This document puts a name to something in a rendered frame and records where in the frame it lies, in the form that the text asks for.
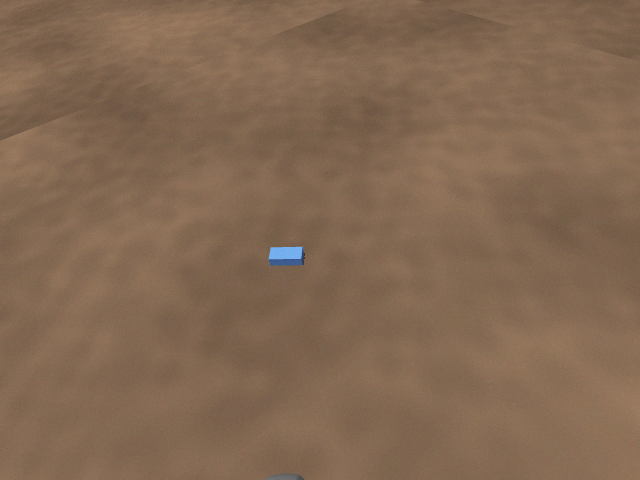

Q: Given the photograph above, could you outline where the small box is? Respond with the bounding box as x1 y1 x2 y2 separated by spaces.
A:
269 247 304 266

